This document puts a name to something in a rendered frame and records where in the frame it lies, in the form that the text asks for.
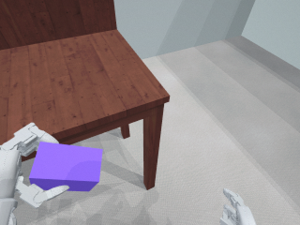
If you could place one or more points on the sponge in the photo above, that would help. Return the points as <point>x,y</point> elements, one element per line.
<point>59,164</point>

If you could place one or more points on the robot left forearm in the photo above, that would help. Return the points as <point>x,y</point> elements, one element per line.
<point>7,206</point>

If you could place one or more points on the robot right hand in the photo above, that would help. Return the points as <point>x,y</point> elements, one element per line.
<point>240,216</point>

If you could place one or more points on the table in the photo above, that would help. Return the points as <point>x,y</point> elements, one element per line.
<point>65,67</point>

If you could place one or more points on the robot left hand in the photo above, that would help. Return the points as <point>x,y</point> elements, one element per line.
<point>25,141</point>

